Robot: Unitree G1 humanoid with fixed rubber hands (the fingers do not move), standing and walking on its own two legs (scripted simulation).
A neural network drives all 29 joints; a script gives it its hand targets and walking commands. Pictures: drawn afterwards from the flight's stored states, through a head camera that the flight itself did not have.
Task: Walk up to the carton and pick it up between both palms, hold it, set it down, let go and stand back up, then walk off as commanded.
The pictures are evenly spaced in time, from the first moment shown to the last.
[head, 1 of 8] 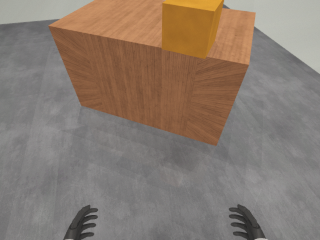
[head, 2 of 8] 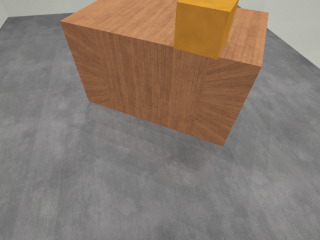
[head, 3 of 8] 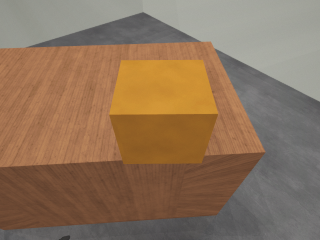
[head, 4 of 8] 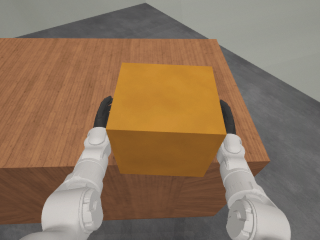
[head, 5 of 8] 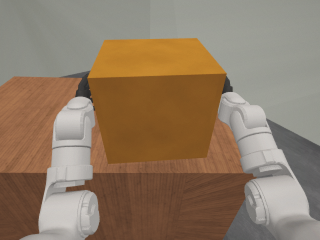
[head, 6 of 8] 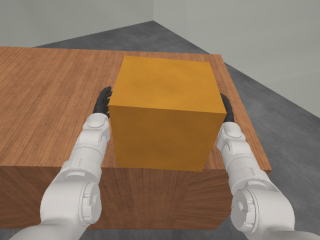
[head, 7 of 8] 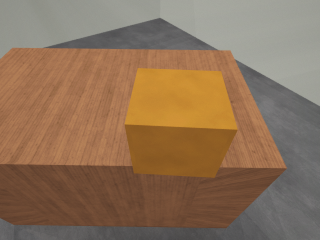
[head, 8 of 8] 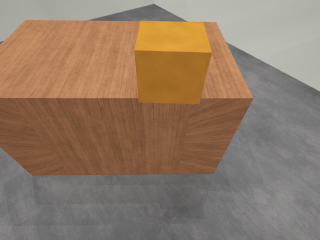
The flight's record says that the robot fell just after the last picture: no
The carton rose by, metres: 0.18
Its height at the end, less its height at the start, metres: +0.00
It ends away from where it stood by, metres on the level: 0.02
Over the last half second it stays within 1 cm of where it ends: yes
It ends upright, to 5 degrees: yes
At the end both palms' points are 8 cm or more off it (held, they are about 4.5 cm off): yes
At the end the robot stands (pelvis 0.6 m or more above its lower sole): yes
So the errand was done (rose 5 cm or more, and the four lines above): yes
